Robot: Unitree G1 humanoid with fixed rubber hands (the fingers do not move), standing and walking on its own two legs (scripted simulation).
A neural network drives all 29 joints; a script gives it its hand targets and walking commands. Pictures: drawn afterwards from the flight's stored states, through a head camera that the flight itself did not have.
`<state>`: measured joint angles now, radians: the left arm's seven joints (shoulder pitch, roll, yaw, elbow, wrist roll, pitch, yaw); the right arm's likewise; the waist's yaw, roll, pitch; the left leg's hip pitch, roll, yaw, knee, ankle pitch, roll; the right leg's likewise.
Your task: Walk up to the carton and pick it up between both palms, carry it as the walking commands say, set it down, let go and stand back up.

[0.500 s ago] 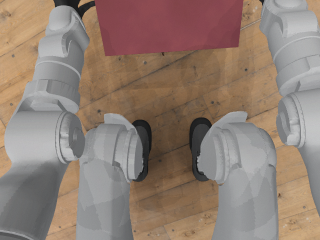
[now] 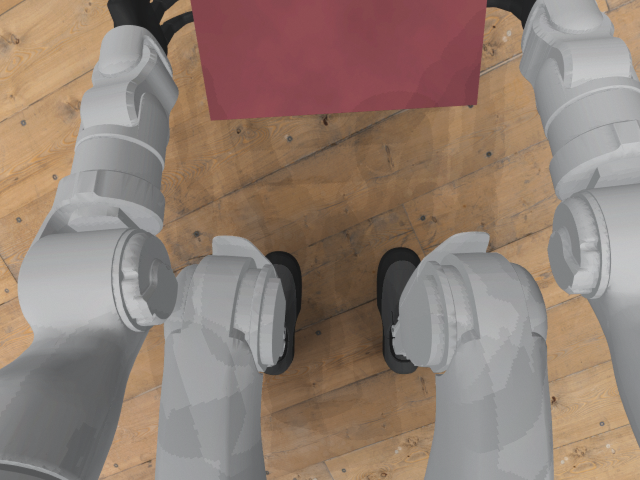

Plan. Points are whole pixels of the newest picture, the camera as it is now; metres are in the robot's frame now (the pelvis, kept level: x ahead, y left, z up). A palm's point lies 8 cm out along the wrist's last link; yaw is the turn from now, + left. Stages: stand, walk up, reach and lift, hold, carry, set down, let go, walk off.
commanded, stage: set down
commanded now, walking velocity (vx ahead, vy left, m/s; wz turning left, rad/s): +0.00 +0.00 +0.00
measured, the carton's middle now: (337, 35) +0.55 -0.01 -0.25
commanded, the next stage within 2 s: none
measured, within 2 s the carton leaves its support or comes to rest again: rests again in 1.08 s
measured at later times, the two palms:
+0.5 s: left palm (143, 26) +0.54 +0.17 -0.15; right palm out of the picture +0.54 -0.21 -0.16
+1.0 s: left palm (145, 21) +0.54 +0.18 -0.16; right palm out of the picture +0.55 -0.21 -0.17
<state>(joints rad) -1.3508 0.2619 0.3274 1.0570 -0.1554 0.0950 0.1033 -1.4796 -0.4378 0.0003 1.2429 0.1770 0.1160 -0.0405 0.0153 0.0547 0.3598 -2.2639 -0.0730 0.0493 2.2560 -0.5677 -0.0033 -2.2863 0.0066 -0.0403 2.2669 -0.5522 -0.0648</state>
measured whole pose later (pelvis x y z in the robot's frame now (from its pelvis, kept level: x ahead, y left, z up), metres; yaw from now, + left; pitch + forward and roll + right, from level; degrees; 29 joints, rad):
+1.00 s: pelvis +0.01 +0.00 -0.01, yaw +0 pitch +32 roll +3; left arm -1.37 0.28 0.31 1.08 -0.14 0.03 0.07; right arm -1.44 -0.44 -0.06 1.19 0.18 0.04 -0.01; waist 0.02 0.04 0.41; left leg -2.24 -0.07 0.05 2.30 -0.62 -0.01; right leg -2.28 0.01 -0.05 2.31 -0.60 -0.08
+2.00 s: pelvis -0.01 +0.00 +0.03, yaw +1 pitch +27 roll +2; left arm -1.20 0.36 0.15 0.74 -0.28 0.18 0.15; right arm -1.31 -0.62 -0.10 0.89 0.28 0.15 0.01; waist 0.01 0.01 0.52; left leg -2.09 -0.03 0.06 2.19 -0.58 0.02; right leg -2.11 0.00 -0.03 2.21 -0.58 -0.07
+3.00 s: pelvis +0.04 -0.01 +0.28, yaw -1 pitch +41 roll +3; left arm -0.84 0.26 0.29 0.65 -0.15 0.25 0.02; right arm -1.00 -0.52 -0.21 0.87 0.12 0.22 0.17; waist 0.04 -0.02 -0.05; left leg -1.55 -0.03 0.03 1.22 -0.38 0.00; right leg -1.58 0.04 0.01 1.25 -0.38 -0.05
